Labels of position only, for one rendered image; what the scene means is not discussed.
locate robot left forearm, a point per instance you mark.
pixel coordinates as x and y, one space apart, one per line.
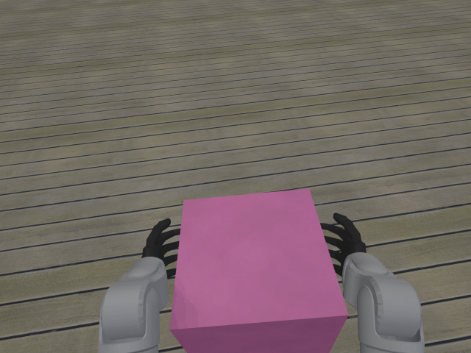
129 320

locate robot right forearm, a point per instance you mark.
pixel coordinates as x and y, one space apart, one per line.
389 310

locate left robot hand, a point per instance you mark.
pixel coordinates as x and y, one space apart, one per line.
155 248

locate right robot hand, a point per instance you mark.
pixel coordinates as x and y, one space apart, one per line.
350 243

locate carton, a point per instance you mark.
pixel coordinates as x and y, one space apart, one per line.
254 275

